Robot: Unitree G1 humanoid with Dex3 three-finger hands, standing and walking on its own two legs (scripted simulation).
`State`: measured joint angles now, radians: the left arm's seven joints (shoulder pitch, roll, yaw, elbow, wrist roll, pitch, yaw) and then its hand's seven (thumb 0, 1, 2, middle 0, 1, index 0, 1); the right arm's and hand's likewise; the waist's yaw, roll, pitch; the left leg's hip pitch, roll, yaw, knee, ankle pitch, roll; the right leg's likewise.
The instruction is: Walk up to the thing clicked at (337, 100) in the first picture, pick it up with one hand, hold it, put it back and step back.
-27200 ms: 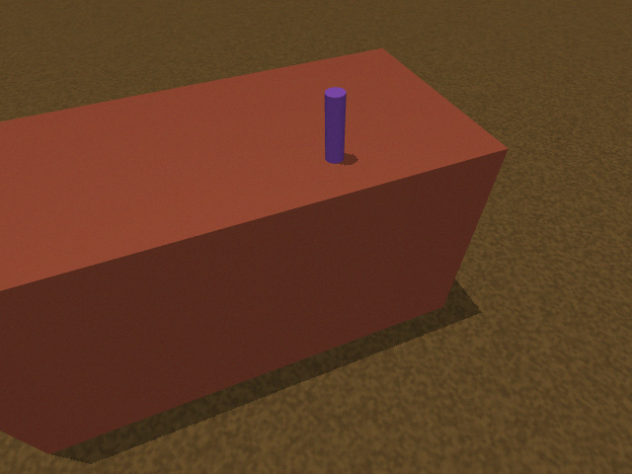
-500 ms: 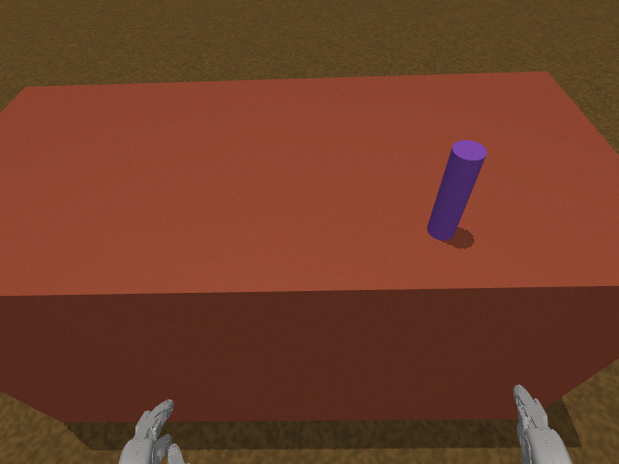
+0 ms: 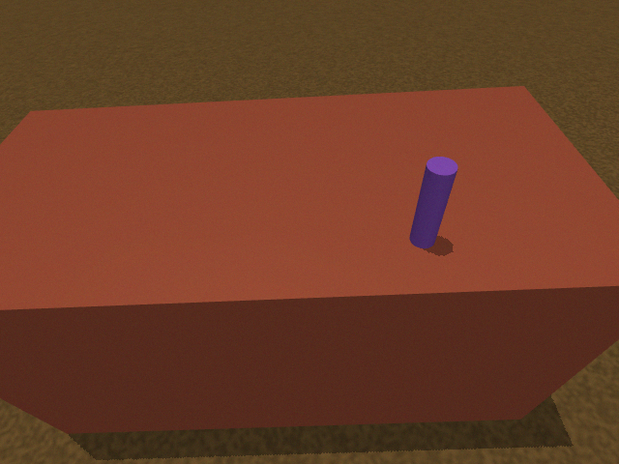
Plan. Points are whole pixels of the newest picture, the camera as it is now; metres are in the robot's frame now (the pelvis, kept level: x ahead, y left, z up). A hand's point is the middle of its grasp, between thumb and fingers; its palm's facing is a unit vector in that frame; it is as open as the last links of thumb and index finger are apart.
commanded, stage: stand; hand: right
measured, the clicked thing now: (431, 206) +0.51 -0.17 +0.04
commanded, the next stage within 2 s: none
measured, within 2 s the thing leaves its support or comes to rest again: neither
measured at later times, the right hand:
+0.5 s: hand out of the picture +0.03 -0.24 -0.13, palm faces -0.02 +0.93 -0.35, open 7.5 cm
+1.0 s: hand out of the picture +0.07 -0.22 -0.12, palm faces -0.02 +0.94 -0.34, open 7.3 cm
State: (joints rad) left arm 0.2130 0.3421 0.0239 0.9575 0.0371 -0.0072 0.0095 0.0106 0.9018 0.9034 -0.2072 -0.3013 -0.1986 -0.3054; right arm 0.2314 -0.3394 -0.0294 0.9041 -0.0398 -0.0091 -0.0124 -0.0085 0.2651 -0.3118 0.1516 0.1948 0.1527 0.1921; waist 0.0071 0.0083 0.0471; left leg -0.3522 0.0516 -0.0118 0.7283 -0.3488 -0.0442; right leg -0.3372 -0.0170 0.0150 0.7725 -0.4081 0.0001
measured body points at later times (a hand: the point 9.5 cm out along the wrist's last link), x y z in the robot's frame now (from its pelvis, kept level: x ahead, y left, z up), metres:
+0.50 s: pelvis -0.01 +0.01 +0.03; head -0.01 +0.02 +0.48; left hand +0.06 +0.31 -0.11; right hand +0.04 -0.29 -0.10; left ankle +0.03 +0.16 -0.71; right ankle +0.00 -0.12 -0.71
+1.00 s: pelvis +0.00 +0.03 +0.03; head +0.01 +0.03 +0.48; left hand +0.06 +0.33 -0.11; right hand +0.07 -0.27 -0.10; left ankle +0.03 +0.16 -0.71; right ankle +0.00 -0.12 -0.71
